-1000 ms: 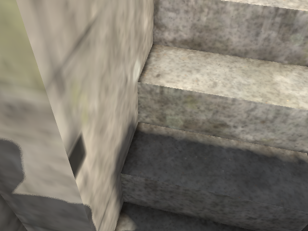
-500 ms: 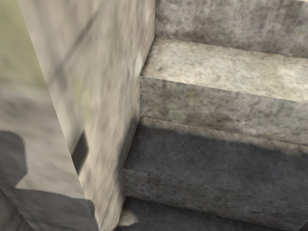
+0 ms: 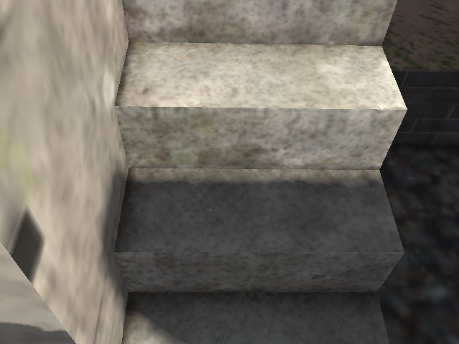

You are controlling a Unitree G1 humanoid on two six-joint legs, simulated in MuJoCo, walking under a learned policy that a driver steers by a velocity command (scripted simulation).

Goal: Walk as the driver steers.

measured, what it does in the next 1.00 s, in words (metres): walks ahead: right foot, then left foot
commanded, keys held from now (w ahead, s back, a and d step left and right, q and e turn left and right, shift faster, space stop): w+e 0.30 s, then w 0.06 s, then w+q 0.64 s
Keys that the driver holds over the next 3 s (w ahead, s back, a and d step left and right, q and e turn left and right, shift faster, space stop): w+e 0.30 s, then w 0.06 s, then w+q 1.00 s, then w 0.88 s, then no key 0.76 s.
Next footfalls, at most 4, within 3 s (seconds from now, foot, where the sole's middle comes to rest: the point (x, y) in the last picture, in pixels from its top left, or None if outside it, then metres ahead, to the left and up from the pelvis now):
0.30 right None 0.09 -0.15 -0.78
0.64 left None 0.14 0.06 -0.78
1.88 right None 0.08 -0.17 -0.78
2.22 left None -0.06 0.08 -0.78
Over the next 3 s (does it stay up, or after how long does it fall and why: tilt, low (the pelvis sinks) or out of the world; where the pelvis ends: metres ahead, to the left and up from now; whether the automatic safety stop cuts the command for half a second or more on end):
stays up -0.03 -0.04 0.00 its command is cut before an obstacle from the start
